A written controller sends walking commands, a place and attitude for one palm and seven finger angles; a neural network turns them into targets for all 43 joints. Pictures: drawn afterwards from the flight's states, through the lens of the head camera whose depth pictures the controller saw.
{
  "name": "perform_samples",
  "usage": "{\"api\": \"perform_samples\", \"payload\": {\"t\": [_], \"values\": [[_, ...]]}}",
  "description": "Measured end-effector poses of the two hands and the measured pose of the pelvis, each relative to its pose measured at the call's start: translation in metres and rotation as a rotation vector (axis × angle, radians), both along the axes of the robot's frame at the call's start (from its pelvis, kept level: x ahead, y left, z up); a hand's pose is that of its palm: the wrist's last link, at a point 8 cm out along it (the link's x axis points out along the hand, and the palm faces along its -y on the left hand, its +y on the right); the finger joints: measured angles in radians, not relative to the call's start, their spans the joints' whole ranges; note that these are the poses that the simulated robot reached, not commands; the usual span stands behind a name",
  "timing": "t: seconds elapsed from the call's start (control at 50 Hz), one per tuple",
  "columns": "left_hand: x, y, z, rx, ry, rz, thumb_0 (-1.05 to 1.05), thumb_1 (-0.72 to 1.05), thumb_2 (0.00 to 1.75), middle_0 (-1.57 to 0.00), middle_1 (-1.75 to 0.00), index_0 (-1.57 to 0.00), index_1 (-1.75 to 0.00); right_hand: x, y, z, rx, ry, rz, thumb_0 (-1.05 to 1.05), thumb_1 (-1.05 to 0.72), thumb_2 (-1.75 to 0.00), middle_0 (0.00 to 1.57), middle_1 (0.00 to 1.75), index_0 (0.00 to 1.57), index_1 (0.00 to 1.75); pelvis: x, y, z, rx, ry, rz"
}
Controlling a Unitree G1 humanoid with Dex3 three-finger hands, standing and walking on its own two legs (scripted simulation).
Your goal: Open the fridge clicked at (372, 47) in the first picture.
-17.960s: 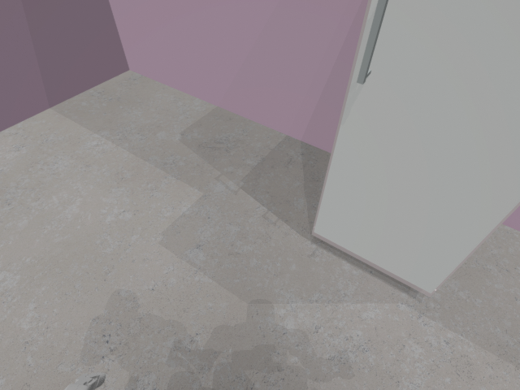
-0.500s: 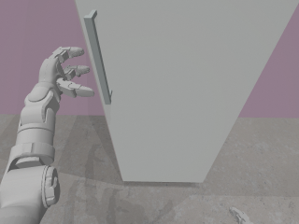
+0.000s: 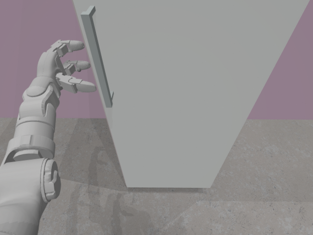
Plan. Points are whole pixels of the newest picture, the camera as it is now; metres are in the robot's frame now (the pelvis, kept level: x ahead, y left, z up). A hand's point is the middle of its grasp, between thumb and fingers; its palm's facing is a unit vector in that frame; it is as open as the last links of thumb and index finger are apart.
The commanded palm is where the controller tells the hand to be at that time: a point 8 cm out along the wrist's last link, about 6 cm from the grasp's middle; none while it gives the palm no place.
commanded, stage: feel for the door with the fingertips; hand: left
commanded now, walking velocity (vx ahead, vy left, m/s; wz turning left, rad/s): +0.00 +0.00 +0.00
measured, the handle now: (101, 64) +0.49 +0.15 +0.21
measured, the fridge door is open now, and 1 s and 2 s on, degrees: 0 0 0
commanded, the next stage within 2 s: slide the fingers in behind the handle in 0.06 s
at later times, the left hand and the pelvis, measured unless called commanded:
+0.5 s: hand (80, 71) +0.45 +0.19 +0.21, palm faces +0.01 -1.00 +0.01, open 14.0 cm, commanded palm +0.42 +0.24 +0.21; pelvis +0.01 +0.00 +0.00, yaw -1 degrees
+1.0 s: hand (82, 73) +0.44 +0.19 +0.21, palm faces +0.03 -1.00 +0.01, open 14.0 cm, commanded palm +0.42 +0.24 +0.21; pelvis +0.01 +0.00 +0.00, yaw +0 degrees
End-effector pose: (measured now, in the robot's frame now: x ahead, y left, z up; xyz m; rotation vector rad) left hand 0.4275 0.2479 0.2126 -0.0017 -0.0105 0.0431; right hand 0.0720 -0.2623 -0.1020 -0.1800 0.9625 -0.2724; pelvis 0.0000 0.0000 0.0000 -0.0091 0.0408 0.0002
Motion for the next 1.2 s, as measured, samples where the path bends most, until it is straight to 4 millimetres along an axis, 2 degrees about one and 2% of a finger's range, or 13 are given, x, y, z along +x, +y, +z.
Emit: {"api": "perform_samples", "payload": {"t": [0.2, 0.4, 0.5, 0.64, 0.74, 0.82, 0.94, 1.12, 1.2], "values": [[0.01, -0.004, 0.001, -0.018, 0.016, -0.018, -0.01, -0.5, 0.3, -0.31, -1.22, -0.3, -1.2, -0.013, -0.003, -0.004, -0.005, 0.035, -0.011, 0.01, -0.91, -0.9, 0.2, 0.29, 0.2, 0.3, -0.001, 0.001, -0.001, -0.001, 0.015, 0.001], [0.011, 0.001, -0.01, -0.012, -0.001, -0.016, -0.01, -0.5, 0.3, -0.31, -1.21, -0.3, -1.2, -0.011, -0.001, -0.001, -0.004, 0.023, -0.027, 0.01, -0.91, -0.9, 0.2, 0.29, 0.21, 0.3, 0.004, 0.002, -0.001, 0.0, 0.023, -0.014], [0.003, -0.002, -0.006, -0.003, -0.035, -0.037, -0.02, -0.5, 0.3, -0.3, -1.2, -0.29, -1.2, 0.001, 0.002, 0.0, 0.005, -0.002, -0.017, 0.01, -0.91, -0.9, 0.2, 0.29, 0.2, 0.3, 0.008, 0.004, -0.001, 0.0, 0.013, -0.015], [-0.006, -0.009, -0.003, -0.001, -0.011, -0.026, -0.02, -0.5, 0.3, -0.25, -1.18, -0.3, -1.2, 0.032, 0.011, 0.003, 0.023, -0.065, 0.027, 0.01, -0.91, -0.9, 0.2, 0.29, 0.2, 0.3, 0.009, 0.006, -0.001, 0.001, 0.0, -0.003], [-0.007, -0.011, -0.003, -0.01, 0.008, -0.012, -0.02, -0.5, 0.3, -0.24, -1.18, -0.3, -1.2, 0.051, 0.018, 0.007, 0.028, -0.094, 0.067, 0.01, -0.91, -0.9, 0.2, 0.29, 0.2, 0.3, 0.007, 0.005, -0.001, 0.001, -0.003, 0.01], [-0.006, -0.01, -0.002, -0.008, 0.015, -0.007, -0.02, -0.5, 0.3, -0.26, -1.19, -0.3, -1.2, 0.058, 0.02, 0.009, 0.027, -0.107, 0.081, 0.01, -0.91, -0.9, 0.2, 0.29, 0.21, 0.3, 0.006, 0.003, 0.0, 0.001, -0.001, 0.014], [-0.006, -0.009, -0.003, -0.008, 0.011, -0.011, -0.01, -0.5, 0.3, -0.28, -1.2, -0.3, -1.2, 0.052, 0.017, 0.008, 0.028, -0.097, 0.072, 0.01, -0.91, -0.9, 0.2, 0.29, 0.21, 0.3, 0.006, 0.002, 0.0, 0.002, -0.002, 0.01], [-0.006, -0.007, -0.007, -0.012, 0.013, -0.014, -0.02, -0.5, 0.3, -0.3, -1.2, -0.3, -1.2, 0.029, 0.006, 0.003, 0.015, -0.042, 0.027, 0.01, -0.91, -0.9, 0.2, 0.29, 0.21, 0.3, 0.006, -0.001, 0.0, 0.003, -0.008, 0.002], [-0.008, -0.005, -0.003, 0.001, -0.015, -0.007, -0.02, -0.5, 0.3, -0.3, -1.2, -0.3, -1.2, 0.02, 0.001, 0.002, 0.01, -0.031, 0.01, 0.01, -0.91, -0.9, 0.2, 0.29, 0.2, 0.3, 0.007, -0.002, 0.001, 0.004, -0.008, -0.005]]}}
